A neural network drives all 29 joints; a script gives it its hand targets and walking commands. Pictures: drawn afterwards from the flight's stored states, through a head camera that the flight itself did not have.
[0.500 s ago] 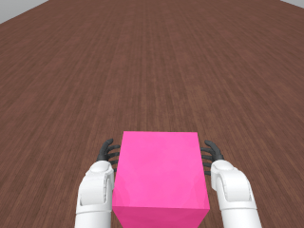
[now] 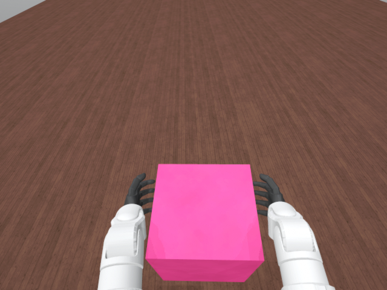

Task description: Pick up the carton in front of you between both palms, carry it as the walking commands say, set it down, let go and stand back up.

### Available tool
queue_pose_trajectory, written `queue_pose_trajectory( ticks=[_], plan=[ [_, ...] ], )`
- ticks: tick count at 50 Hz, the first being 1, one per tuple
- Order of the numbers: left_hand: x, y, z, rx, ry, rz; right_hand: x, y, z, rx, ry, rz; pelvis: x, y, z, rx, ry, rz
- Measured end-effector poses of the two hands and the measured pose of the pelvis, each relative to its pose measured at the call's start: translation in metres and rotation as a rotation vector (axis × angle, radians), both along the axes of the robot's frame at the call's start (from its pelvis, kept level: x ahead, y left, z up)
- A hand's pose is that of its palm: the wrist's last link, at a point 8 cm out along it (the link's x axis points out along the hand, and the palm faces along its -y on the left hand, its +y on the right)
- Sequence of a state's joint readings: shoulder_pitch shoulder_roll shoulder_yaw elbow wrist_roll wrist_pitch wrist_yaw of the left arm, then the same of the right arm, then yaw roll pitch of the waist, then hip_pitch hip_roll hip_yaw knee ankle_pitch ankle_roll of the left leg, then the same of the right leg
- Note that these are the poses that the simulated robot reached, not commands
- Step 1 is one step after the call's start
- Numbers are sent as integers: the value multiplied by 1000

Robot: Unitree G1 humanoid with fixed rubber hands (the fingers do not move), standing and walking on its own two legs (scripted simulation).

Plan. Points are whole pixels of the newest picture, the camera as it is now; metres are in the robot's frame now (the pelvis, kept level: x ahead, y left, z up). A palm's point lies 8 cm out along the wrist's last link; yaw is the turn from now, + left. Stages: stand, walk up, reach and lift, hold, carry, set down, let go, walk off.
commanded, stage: carry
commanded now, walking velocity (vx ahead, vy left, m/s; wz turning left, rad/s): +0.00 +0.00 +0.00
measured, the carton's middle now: (203, 226) +0.31 +0.00 -0.06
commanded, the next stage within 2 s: hold in 1.06 s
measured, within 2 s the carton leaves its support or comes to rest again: neither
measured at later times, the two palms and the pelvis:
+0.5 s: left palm (133, 214) +0.28 +0.14 +0.05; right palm (279, 213) +0.27 -0.15 +0.05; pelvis -0.01 +0.00 +0.00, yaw +0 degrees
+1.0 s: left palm (133, 218) +0.27 +0.14 +0.05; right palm (280, 217) +0.27 -0.15 +0.04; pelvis -0.02 +0.00 +0.00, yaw +0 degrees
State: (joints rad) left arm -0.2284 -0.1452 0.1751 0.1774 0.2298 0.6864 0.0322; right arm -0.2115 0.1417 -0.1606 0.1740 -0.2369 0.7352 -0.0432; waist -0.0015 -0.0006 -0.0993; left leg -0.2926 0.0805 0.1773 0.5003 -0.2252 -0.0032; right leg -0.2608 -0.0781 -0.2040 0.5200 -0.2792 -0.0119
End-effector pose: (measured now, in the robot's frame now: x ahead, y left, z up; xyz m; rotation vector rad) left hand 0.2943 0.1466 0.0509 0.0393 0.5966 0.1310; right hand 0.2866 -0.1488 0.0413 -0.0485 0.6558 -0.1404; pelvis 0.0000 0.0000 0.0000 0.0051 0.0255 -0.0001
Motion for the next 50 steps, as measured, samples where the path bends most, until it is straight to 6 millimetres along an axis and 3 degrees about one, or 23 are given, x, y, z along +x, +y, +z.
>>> queue_pose_trajectory(
  ticks=[50],
  plan=[
    [-22,-3,1,3,21,5,-21,-3,2,-12,21,7,-19,-5,1,-4,-8,-1]
  ],
)
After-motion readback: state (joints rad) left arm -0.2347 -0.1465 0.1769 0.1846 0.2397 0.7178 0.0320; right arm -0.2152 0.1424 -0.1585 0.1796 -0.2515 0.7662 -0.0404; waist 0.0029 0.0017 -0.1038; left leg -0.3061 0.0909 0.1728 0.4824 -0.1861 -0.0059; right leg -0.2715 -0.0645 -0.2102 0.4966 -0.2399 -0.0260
